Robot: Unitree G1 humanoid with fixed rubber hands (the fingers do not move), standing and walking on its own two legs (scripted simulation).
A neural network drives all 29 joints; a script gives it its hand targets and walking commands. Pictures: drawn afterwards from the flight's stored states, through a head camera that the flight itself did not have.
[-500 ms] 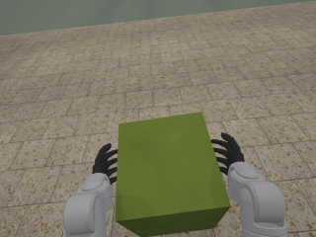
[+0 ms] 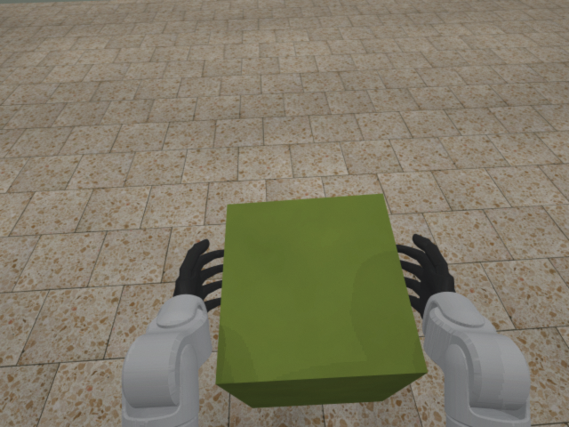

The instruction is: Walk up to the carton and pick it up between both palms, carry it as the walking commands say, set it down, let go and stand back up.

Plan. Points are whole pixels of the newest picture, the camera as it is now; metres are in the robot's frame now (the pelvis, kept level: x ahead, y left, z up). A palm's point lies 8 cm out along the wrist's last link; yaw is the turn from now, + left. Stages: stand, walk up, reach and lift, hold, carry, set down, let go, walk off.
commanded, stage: carry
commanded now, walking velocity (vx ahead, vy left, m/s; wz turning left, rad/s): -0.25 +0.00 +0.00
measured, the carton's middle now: (311, 311) +0.27 +0.00 +0.02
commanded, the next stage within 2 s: none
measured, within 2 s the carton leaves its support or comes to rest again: neither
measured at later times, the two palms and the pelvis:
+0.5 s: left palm out of the picture +0.07 +0.11 +0.10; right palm out of the picture +0.08 -0.18 +0.10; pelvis -0.16 -0.04 +0.00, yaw +2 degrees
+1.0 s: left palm out of the picture +0.08 +0.02 +0.11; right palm out of the picture +0.05 -0.27 +0.11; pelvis -0.17 -0.09 +0.02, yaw -4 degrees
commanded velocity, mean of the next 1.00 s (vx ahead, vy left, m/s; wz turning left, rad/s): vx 0.11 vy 0.00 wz -0.13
